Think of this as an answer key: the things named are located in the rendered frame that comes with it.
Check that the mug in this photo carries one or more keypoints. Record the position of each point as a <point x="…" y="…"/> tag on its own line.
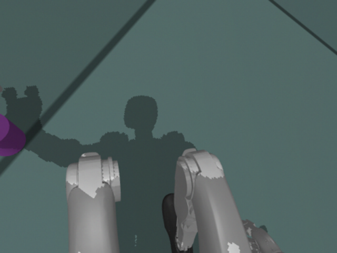
<point x="12" y="139"/>

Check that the right robot hand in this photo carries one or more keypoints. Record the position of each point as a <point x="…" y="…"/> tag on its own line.
<point x="261" y="241"/>

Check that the right robot foot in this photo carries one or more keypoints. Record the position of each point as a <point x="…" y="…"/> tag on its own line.
<point x="170" y="218"/>

